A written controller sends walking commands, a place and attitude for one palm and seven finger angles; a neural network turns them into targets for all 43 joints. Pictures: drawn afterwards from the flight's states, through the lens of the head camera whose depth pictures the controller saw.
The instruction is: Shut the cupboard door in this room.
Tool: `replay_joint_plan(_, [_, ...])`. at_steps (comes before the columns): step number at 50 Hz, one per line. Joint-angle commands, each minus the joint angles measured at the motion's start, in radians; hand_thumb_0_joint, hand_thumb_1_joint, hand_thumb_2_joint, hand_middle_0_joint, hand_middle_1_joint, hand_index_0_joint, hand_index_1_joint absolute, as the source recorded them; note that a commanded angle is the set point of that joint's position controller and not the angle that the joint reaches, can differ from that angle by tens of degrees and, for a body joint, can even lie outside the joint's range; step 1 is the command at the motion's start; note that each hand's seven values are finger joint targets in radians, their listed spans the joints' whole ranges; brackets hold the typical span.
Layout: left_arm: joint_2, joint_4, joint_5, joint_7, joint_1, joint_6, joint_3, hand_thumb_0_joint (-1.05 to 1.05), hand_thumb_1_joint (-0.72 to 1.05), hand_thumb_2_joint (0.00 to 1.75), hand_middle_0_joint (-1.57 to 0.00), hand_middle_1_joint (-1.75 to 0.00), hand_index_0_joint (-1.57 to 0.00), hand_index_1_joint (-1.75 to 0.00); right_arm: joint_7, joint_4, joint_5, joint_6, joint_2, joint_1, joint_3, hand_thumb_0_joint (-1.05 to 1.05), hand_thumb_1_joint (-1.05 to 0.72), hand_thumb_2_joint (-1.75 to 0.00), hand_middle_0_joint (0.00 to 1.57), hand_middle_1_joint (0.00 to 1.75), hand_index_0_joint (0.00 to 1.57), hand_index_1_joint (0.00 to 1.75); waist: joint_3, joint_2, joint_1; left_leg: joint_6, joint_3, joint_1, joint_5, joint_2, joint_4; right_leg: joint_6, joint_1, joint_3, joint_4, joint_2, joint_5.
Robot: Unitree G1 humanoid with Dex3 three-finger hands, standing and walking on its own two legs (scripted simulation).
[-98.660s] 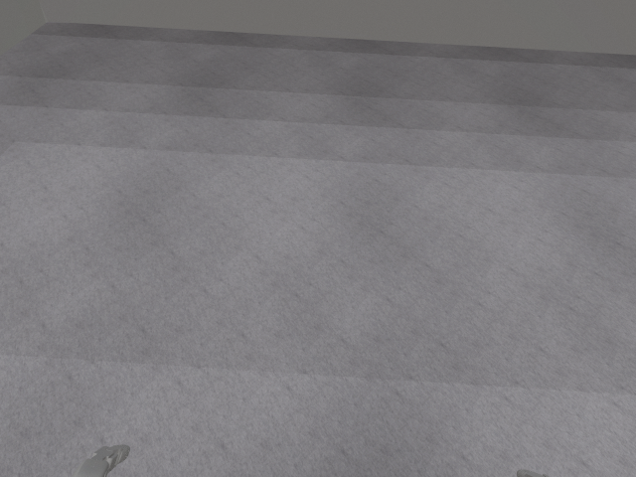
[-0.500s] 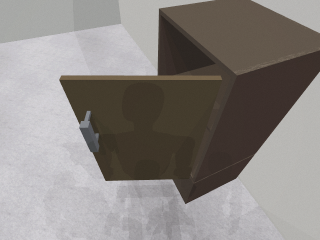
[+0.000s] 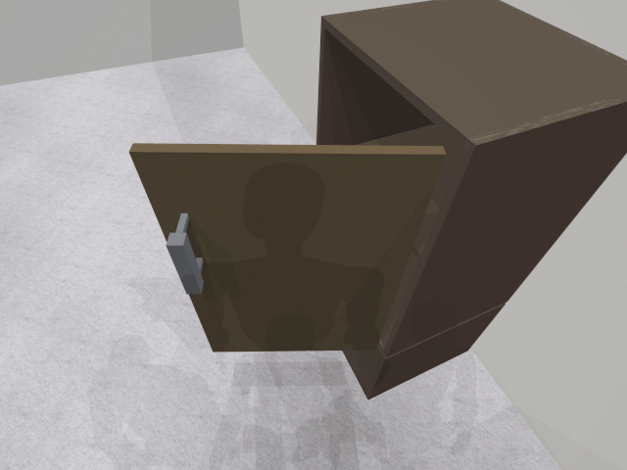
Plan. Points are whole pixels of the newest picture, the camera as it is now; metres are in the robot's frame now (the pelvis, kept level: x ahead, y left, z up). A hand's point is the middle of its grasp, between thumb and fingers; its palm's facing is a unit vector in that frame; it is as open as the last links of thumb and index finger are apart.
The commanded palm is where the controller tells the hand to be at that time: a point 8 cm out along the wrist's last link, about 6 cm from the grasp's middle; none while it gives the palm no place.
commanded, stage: come to a stop and stand still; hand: left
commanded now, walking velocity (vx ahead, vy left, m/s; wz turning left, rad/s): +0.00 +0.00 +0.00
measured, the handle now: (189, 254) +0.41 +0.22 +0.01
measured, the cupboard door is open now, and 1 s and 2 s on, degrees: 67 67 67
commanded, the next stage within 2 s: look again from close up in 0.50 s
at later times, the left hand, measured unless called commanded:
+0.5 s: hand out of the picture -0.05 +0.17 -0.18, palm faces -0.01 -0.99 -0.17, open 7.4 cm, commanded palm none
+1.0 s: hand out of the picture -0.06 +0.17 -0.18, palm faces -0.01 -0.99 -0.14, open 7.4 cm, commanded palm none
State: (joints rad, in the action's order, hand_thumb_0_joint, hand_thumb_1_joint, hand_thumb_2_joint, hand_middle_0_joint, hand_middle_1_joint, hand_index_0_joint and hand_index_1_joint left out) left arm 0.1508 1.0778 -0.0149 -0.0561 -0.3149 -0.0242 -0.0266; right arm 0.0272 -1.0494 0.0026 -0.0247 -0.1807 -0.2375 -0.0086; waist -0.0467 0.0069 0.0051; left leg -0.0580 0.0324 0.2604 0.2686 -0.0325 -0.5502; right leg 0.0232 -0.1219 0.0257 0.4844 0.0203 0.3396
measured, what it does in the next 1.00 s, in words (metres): stands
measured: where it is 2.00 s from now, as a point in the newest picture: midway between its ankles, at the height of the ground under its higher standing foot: outside the picture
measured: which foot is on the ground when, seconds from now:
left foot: down 0.00-1.00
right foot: down 0.00-1.00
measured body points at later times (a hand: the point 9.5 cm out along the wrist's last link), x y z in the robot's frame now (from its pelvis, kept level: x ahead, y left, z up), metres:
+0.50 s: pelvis -0.03 +0.00 +0.01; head -0.03 +0.02 +0.46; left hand -0.05 +0.23 -0.16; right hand -0.02 -0.23 -0.14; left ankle +0.02 +0.08 -0.73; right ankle -0.05 -0.14 -0.73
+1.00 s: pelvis -0.03 +0.01 +0.01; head -0.03 +0.04 +0.46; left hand -0.06 +0.22 -0.16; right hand -0.03 -0.21 -0.14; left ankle +0.02 +0.08 -0.73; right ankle -0.05 -0.14 -0.73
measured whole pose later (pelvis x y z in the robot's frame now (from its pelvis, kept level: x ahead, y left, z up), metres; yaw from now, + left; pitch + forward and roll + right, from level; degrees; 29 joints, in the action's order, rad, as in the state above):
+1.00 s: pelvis -0.03 +0.01 +0.01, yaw -1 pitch -1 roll -1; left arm 0.16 1.10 -0.02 -0.04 -0.36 -0.01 -0.03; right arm 0.01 -1.12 0.00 -0.01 -0.15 -0.27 -0.01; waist -0.02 -0.04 -0.01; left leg -0.08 0.06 0.24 0.15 -0.06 -0.41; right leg 0.04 -0.14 0.00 0.41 0.04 0.25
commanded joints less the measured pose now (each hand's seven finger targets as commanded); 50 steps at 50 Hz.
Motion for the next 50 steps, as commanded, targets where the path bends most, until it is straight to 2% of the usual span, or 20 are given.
replay_joint_plan(1, [0.106,-0.048,0.003,-0.004,-0.071,0.001,0.023,0.0,0.9,0.9,-0.2,-0.3,-0.2,-0.3,0.002,0.051,0.003,-0.002,-0.102,-0.04,0.023,0.0,-0.9,-0.9,0.2,0.3,0.2,0.3,-0.006,-0.008,-0.001,0.008,-0.135,-0.038,-0.268,0.118,0.097,-0.066,-0.068,-0.075,-0.062,0.07,-0.19])
replay_joint_plan(2, [0.105,-0.051,-0.001,-0.002,-0.075,0.002,0.021,0.0,0.9,0.9,-0.2,-0.3,-0.2,-0.3,0.0,0.051,0.004,-0.001,-0.096,-0.031,0.022,0.0,-0.9,-0.9,0.2,0.3,0.2,0.3,-0.04,-0.005,-0.006,0.005,-0.132,-0.02,-0.229,0.116,0.111,-0.068,-0.085,-0.081,-0.076,0.066,-0.165])
replay_joint_plan(4, [0.112,-0.06,-0.001,0.003,-0.066,0.005,0.021,0.0,0.9,0.9,-0.2,-0.3,-0.2,-0.3,-0.006,0.058,0.004,0.005,-0.1,-0.02,0.024,0.0,-0.9,-0.9,0.2,0.3,0.2,0.3,-0.082,-0.024,-0.004,0.011,-0.138,0.011,-0.066,0.102,0.156,-0.067,-0.118,-0.088,-0.101,0.064,-0.056])
replay_joint_plan(5, [0.116,-0.061,-0.001,0.005,-0.064,0.006,0.019,0.0,0.9,0.9,-0.2,-0.3,-0.2,-0.3,-0.009,0.059,0.004,0.008,-0.105,-0.016,0.025,0.0,-0.9,-0.9,0.2,0.3,0.2,0.3,-0.095,-0.011,-0.002,0.013,-0.141,0.018,0.0,0.1,0.177,-0.067,-0.138,-0.096,-0.111,0.062,-0.008])
replay_joint_plan(8, [0.122,-0.074,-0.004,0.007,-0.073,0.007,0.02,0.0,0.9,0.9,-0.2,-0.3,-0.2,-0.3,-0.012,0.062,0.006,0.008,-0.107,-0.021,0.027,0.0,-0.9,-0.9,0.2,0.3,0.2,0.3,-0.085,-0.02,-0.005,0.013,-0.15,0.03,0.073,0.099,0.211,-0.064,-0.133,-0.096,-0.119,0.059,0.014])
replay_joint_plan(11, [0.123,-0.074,-0.002,0.01,-0.077,0.004,0.019,0.0,0.9,0.9,-0.2,-0.3,-0.2,-0.3,-0.014,0.058,0.007,0.005,-0.113,-0.021,0.026,0.0,-0.9,-0.9,0.2,0.3,0.2,0.3,-0.041,-0.008,-0.006,0.013,-0.154,0.002,0.061,0.106,0.223,-0.059,-0.121,-0.096,-0.118,0.061,-0.011])
replay_joint_plan(16, [0.124,-0.072,-0.002,0.012,-0.088,0.003,0.018,0.0,0.9,0.9,-0.2,-0.3,-0.2,-0.3,-0.015,0.045,0.004,0.0,-0.115,-0.029,0.024,0.0,-0.9,-0.9,0.2,0.3,0.2,0.3,-0.024,0.0,-0.011,0.012,-0.156,0.004,0.064,0.11,0.241,-0.055,-0.106,-0.093,-0.126,0.066,-0.027])
replay_joint_plan(20, [0.123,-0.058,0.0,0.012,-0.095,-0.001,0.017,0.0,0.9,0.9,-0.2,-0.3,-0.2,-0.3,-0.013,0.023,0.001,-0.005,-0.109,-0.043,0.02,0.0,-0.9,-0.9,0.2,0.3,0.2,0.3,0.004,-0.005,-0.011,0.012,-0.145,-0.026,-0.014,0.111,0.227,-0.054,-0.086,-0.091,-0.131,0.074,-0.074])
replay_joint_plan(26, [0.118,-0.035,0.001,0.011,-0.106,-0.001,0.013,0.0,0.9,0.9,-0.2,-0.3,-0.2,-0.3,-0.011,-0.007,-0.002,-0.005,-0.102,-0.059,0.017,0.0,-0.9,-0.9,0.2,0.3,0.2,0.3,-0.026,-0.012,-0.011,0.014,-0.138,-0.022,-0.037,0.113,0.232,-0.05,-0.088,-0.088,-0.144,0.078,-0.089])
replay_joint_plan(32, [0.104,-0.019,-0.001,0.01,-0.123,0.004,0.013,0.0,0.9,0.9,-0.2,-0.3,-0.2,-0.3,-0.01,-0.028,-0.004,0.0,-0.092,-0.068,0.018,0.0,-0.9,-0.9,0.2,0.3,0.2,0.3,-0.053,-0.003,-0.014,0.015,-0.15,0.0,0.04,0.117,0.265,-0.048,-0.092,-0.079,-0.146,0.071,-0.058])
replay_joint_plan(36, [0.1,-0.012,0.0,0.01,-0.127,0.004,0.013,0.0,0.9,0.9,-0.2,-0.3,-0.2,-0.3,-0.01,-0.033,-0.002,-0.001,-0.092,-0.069,0.019,0.0,-0.9,-0.9,0.2,0.3,0.2,0.3,-0.029,0.009,-0.013,0.016,-0.155,-0.008,0.043,0.118,0.269,-0.046,-0.085,-0.077,-0.14,0.076,-0.069])
replay_joint_plan(40, [0.09,-0.009,-0.001,0.009,-0.13,0.003,0.013,0.0,0.9,0.9,-0.2,-0.3,-0.2,-0.3,-0.009,-0.036,-0.002,0.0,-0.085,-0.071,0.021,0.0,-0.9,-0.9,0.2,0.3,0.2,0.3,-0.033,-0.008,-0.012,0.016,-0.156,-0.016,0.034,0.119,0.269,-0.045,-0.095,-0.079,-0.141,0.076,-0.077])
replay_joint_plan(50, [0.082,-0.003,-0.003,0.008,-0.137,0.004,0.014,0.0,0.9,0.9,-0.2,-0.3,-0.2,-0.3,-0.008,-0.042,-0.003,-0.002,-0.082,-0.073,0.023,0.0,-0.9,-0.9,0.2,0.3,0.2,0.3,-0.033,0.0,-0.013,0.016,-0.159,-0.023,0.017,0.123,0.284,-0.04,-0.088,-0.074,-0.138,0.076,-0.103])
